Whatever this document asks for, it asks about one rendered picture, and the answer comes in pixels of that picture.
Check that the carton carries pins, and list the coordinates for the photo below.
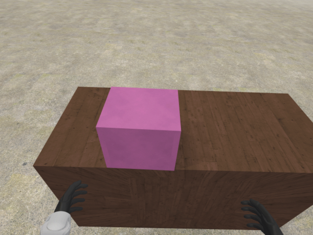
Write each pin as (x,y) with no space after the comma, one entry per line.
(139,128)

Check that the left robot hand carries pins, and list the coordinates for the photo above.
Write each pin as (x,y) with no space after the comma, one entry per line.
(67,200)

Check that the left robot forearm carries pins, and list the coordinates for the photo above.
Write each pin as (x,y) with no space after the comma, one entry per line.
(58,223)

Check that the right robot hand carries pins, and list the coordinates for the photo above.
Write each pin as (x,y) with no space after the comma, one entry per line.
(266,222)

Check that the pedestal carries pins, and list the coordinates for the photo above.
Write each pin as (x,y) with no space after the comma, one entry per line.
(234,146)

